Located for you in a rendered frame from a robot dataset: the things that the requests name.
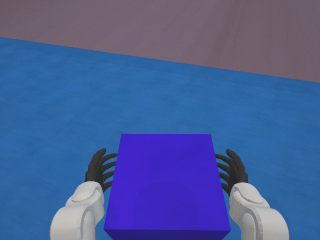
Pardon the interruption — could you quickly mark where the carton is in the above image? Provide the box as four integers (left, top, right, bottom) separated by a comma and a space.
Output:
103, 134, 231, 240

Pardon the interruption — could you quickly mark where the robot right forearm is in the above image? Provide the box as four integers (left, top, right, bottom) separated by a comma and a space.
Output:
229, 182, 289, 240

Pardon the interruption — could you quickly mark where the left robot hand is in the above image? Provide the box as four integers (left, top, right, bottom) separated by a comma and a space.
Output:
84, 148, 118, 193

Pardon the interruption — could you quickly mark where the right robot hand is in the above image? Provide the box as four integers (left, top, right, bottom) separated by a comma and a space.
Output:
215, 149, 248, 197

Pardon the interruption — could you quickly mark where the robot left forearm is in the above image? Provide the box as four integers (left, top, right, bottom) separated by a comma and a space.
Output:
49, 181, 105, 240

